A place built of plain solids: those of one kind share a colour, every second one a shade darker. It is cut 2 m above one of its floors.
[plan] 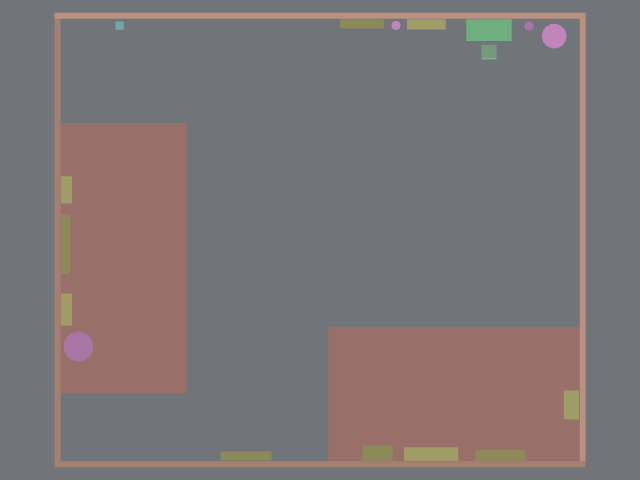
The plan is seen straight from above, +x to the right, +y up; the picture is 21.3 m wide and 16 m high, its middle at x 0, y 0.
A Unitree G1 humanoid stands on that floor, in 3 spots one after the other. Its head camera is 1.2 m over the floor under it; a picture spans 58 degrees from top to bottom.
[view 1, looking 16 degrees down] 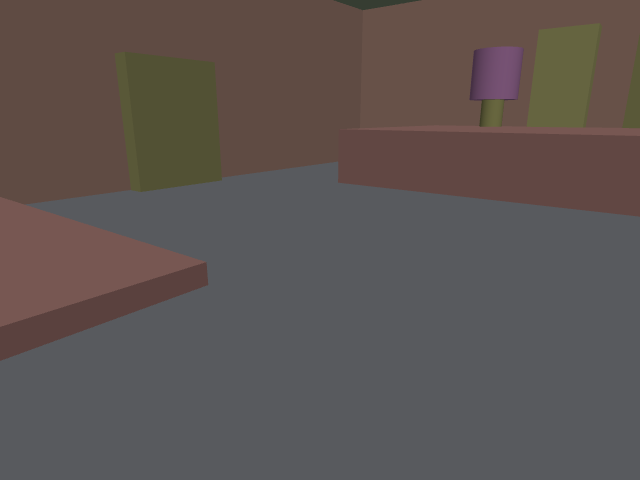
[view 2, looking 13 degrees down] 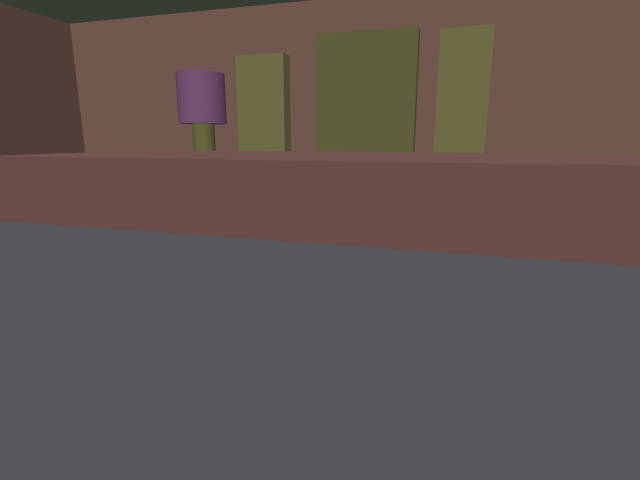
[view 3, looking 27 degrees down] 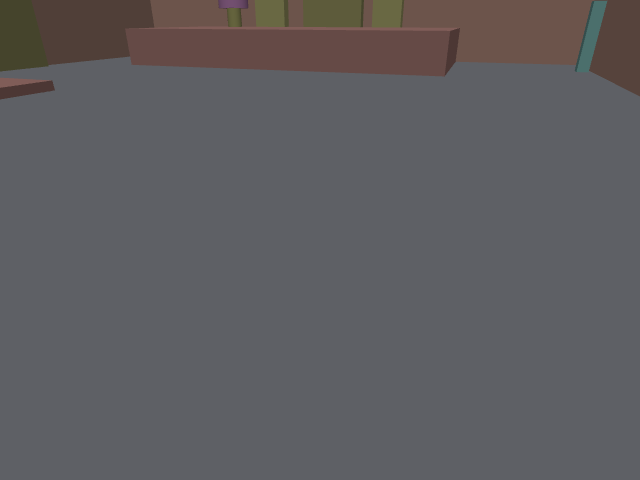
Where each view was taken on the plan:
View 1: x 2.12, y -0.41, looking -142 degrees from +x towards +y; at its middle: ground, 4.35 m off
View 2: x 0.33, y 1.61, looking -163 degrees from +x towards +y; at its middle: floor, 5.13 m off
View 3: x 6.77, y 4.66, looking -161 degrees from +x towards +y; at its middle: ground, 2.64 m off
